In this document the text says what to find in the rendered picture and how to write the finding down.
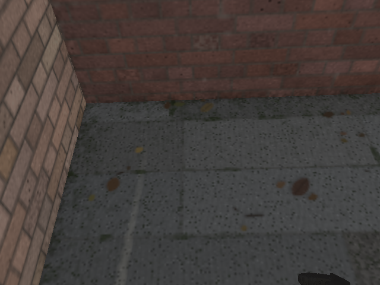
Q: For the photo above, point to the right robot hand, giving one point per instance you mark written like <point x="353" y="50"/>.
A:
<point x="321" y="279"/>

